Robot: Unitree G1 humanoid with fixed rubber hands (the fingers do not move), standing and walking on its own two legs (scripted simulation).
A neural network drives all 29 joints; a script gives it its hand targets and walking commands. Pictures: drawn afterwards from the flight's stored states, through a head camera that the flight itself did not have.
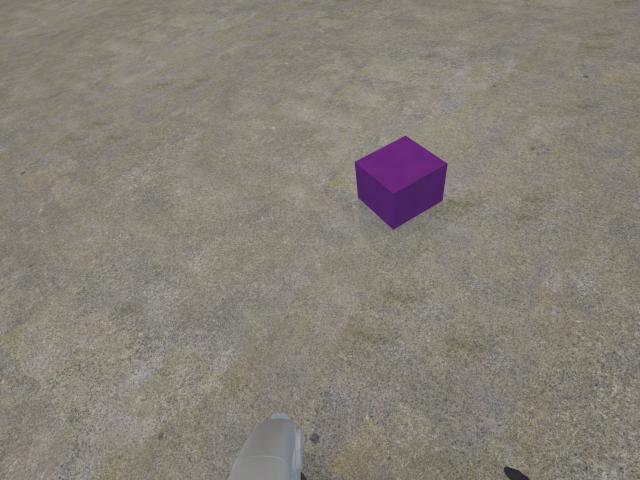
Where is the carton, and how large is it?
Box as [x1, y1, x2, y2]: [355, 136, 446, 229]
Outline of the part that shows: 406,136 355,161 358,197 393,229 442,199 446,163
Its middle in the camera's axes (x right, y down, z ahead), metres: +0.34 -0.25 +1.69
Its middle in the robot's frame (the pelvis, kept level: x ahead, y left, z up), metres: +1.36 -0.09 -0.68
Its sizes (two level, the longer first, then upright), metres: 0.278 0.262 0.211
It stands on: the floor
